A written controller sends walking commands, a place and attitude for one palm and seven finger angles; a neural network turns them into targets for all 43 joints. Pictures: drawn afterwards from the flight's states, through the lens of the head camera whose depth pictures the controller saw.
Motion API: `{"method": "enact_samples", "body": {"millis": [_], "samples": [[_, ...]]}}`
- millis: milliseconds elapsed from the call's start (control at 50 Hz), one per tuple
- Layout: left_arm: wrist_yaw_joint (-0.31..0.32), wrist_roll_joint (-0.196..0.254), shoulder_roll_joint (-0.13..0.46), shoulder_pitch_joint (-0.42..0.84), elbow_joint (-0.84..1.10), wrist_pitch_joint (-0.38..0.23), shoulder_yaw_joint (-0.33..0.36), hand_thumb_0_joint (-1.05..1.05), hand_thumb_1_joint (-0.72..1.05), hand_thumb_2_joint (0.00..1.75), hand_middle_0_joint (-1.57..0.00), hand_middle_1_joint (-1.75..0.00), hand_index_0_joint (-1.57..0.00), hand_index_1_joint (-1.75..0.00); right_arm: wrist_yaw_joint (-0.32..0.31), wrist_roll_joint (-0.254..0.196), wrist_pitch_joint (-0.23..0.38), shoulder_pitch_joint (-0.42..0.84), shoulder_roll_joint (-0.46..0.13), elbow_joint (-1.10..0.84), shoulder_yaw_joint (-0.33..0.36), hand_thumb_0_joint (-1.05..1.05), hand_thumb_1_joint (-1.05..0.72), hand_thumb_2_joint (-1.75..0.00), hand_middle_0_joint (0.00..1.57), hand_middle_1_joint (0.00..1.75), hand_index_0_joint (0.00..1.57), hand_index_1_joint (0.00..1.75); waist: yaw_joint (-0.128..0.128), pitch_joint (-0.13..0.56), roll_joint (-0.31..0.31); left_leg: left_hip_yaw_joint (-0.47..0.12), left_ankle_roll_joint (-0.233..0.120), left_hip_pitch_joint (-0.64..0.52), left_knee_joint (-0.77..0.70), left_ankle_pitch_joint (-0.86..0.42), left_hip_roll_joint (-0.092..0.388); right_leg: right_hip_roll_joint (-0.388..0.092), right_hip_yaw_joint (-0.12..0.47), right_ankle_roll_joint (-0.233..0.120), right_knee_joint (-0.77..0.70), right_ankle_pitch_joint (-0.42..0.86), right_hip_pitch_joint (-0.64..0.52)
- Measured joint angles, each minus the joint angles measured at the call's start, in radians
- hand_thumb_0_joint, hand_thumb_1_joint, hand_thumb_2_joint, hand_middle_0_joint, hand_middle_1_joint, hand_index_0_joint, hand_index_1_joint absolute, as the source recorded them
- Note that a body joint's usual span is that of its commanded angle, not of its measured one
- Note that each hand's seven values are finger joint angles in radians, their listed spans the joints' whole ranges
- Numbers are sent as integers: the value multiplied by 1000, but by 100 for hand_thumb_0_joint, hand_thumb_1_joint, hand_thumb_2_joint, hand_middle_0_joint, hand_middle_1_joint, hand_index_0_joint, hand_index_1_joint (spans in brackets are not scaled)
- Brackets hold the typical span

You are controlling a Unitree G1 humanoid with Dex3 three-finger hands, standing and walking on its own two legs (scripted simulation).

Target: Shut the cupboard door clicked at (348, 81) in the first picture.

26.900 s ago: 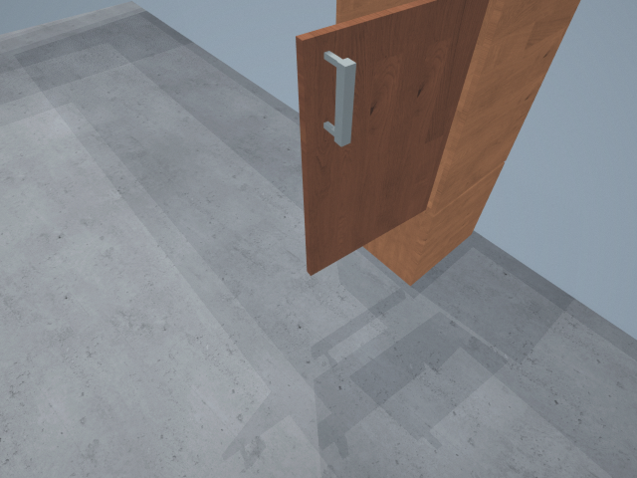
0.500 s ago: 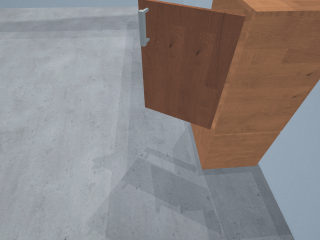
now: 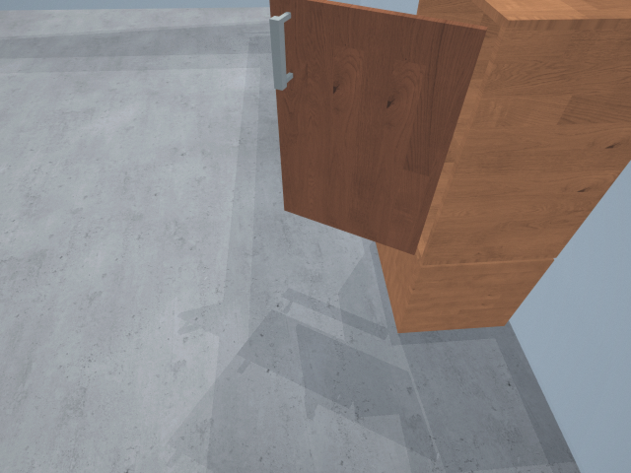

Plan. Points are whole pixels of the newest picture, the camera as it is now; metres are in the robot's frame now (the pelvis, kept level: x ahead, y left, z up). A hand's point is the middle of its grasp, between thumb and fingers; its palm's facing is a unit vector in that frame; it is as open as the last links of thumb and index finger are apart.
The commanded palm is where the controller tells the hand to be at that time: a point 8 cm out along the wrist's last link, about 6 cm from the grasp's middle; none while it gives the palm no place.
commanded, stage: walk to a spot facing it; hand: left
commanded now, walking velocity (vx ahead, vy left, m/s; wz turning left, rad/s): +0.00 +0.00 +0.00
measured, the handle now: (283, 51) +0.86 +0.11 +0.15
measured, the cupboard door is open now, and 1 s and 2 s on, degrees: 60 60 60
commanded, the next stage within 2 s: none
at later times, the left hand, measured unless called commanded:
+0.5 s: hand out of the picture +0.02 +0.23 -0.19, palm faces +0.23 -0.94 -0.24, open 7.4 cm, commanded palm none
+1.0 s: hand out of the picture -0.05 +0.19 -0.17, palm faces +0.53 -0.80 -0.29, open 7.4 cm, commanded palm none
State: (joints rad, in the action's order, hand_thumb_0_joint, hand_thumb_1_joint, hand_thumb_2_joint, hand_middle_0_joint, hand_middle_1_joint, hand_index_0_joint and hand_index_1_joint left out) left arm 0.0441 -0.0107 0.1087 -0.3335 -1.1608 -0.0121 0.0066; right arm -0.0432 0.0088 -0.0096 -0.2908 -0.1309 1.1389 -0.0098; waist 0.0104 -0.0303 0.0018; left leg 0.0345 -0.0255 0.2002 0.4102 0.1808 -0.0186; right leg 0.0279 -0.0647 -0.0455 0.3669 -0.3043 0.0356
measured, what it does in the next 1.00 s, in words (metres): steps on the spot, turning left: right foot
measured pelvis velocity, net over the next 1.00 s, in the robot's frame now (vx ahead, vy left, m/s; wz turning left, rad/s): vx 0.01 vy -0.02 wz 0.61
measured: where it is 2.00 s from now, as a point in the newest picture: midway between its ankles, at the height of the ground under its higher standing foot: outside the picture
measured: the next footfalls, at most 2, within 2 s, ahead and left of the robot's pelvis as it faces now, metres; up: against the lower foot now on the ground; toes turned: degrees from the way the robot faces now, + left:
right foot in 0.76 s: +0.08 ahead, -0.13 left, +0.00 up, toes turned +25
left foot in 1.04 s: -0.03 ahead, +0.12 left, +0.00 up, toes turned +40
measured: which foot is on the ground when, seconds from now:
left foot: down 0.00-0.74, up 0.76-1.00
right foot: down 0.00-0.38, up 0.40-0.74, down 0.76-1.00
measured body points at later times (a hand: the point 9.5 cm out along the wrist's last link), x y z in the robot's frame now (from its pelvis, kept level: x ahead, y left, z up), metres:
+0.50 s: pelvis -0.01 +0.02 -0.02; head +0.03 +0.04 +0.43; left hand +0.00 +0.28 -0.17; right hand +0.07 -0.21 -0.16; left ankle +0.02 +0.12 -0.74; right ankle -0.04 -0.11 -0.68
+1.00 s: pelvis +0.01 -0.02 -0.01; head +0.06 +0.01 +0.43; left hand -0.08 +0.24 -0.15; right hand +0.23 -0.20 -0.15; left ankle -0.06 +0.09 -0.72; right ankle +0.05 -0.15 -0.74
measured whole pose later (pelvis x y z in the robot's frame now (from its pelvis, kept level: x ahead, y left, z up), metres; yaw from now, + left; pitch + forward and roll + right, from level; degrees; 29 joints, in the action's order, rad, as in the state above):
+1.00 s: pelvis +0.01 -0.02 -0.01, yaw +35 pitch +0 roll +2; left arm 0.03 -0.04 0.23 -0.21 -0.88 0.02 0.05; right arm 0.03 0.01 -0.08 -0.16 -0.26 0.87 0.08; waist 0.03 -0.13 -0.03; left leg 0.05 0.04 0.38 0.76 0.41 0.00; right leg -0.14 -0.13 0.04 0.59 -0.37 0.22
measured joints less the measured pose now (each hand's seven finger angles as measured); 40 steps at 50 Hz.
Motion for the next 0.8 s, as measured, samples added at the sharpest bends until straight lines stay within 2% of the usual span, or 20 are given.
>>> {"method": "enact_samples", "body": {"millis": [100, 180, 240, 320, 340, 360, 380, 400, 440, 500, 600, 720, 760, 800], "samples": [[0, 0, 4, 6, 4, 1, 2, 0, 91, 90, -20, -30, -20, -30, 1, 0, -1, 1, 0, -2, 1, 0, -91, -90, 19, 30, 20, 30, 3, -2, -1, -2, 1, 2, 4, 4, 0, 1, -2, -1, 0, -2, -1], [2, -1, 10, 19, 25, 11, 15, 0, 91, 90, -20, -30, -20, -30, 7, 0, -13, -4, 0, -16, 9, 0, -91, -90, 19, 30, 20, 30, 11, -8, 2, -26, 0, 38, 58, 23, -8, -4, -29, -1, 44, -29, 21], [3, -6, 18, 32, 53, 20, 30, 0, 91, 90, -20, -30, -20, -30, 13, 3, -31, -9, -3, -32, 21, 0, -91, -90, 20, 30, 20, 30, 13, -20, 8, -36, 7, 94, 167, 65, -6, -7, -65, -4, 95, -63, 37], [3, -18, 42, 55, 90, 29, 48, 0, 91, 90, -20, -30, -20, -30, 26, 5, -59, -9, -8, -63, 43, 0, -91, -90, 20, 30, 20, 30, 19, -47, -9, 16, 28, 158, 368, 229, 26, -34, -125, 4, 176, -122, 40], [1, -18, 51, 61, 98, 31, 51, 0, 91, 90, -20, -30, -20, -30, 29, 6, -61, -6, -10, -75, 46, 0, -91, -90, 20, 30, 20, 30, 21, -55, -21, 30, 30, 154, 352, 223, 32, -50, -137, 11, 204, -141, 44], [-2, -17, 59, 66, 109, 33, 54, 0, 91, 90, -20, -30, -20, -30, 33, 8, -59, -6, -15, -91, 47, 0, -91, -90, 20, 30, 20, 30, 22, -60, -30, 38, 25, 142, 306, 154, 36, -68, -148, 20, 245, -164, 57], [-6, -12, 63, 72, 121, 36, 57, 0, 91, 90, -20, -30, -20, -30, 36, 12, -53, -4, -26, -108, 49, 0, -91, -90, 20, 30, 20, 30, 23, -63, -30, 34, 3, 145, 282, 77, 33, -85, -156, 32, 311, -183, 89], [-7, -8, 68, 82, 133, 43, 58, 0, 91, 90, -20, -30, -20, -30, 35, 16, -48, 6, -33, -121, 52, 0, -91, -90, 20, 30, 20, 30, 22, -69, -34, 35, -15, 159, 299, 80, 20, -95, -133, 46, 402, -228, 134], [-8, -9, 82, 106, 156, 60, 60, 0, 91, 90, -20, -30, -20, -30, 34, 21, -40, 27, -46, -143, 54, 0, -91, -90, 20, 30, 20, 30, 24, -76, -34, 31, -35, 170, 299, 116, 2, -85, -54, 56, 584, -285, 233], [-15, -14, 101, 152, 188, 69, 68, 1, 91, 90, -20, -30, -20, -30, 31, 26, -34, 46, -63, -171, 56, 0, -91, -90, 20, 30, 20, 30, 31, -72, -18, -1, -32, 171, 228, 80, -17, -71, 20, 71, 699, -217, 339], [-24, -16, 124, 220, 259, 56, 69, 1, 91, 90, -20, -30, -20, -30, 34, 27, -34, 71, -92, -201, 62, 0, -91, -90, 20, 30, 21, 30, 32, -65, 20, -79, -27, 164, 110, -10, -26, -61, 74, 92, 585, -160, 384], [-26, -15, 139, 247, 318, 46, 62, 0, 91, 90, -20, -30, -20, -30, 45, 24, -54, 88, -118, -230, 83, 0, -90, -90, 20, 30, 21, 30, 38, -48, 42, -181, 11, 184, 87, -47, -39, -30, 84, 94, 311, -101, 289], [-26, -19, 150, 225, 337, 34, 59, 0, 91, 90, -20, -30, -20, -30, 48, 15, -64, 88, -121, -240, 93, 0, -90, -90, 20, 30, 21, 30, 28, -30, 21, -192, 29, 222, 147, 11, -67, -42, 88, 64, 158, -27, 233], [-20, -25, 136, 211, 327, 35, 54, 0, 91, 90, -20, -30, -20, -30, 51, 16, -73, 104, -139, -242, 109, 0, -90, -90, 20, 30, 21, 30, 24, -40, 37, -171, 47, 290, 369, 183, -75, -49, 64, 54, 178, 20, 236]]}}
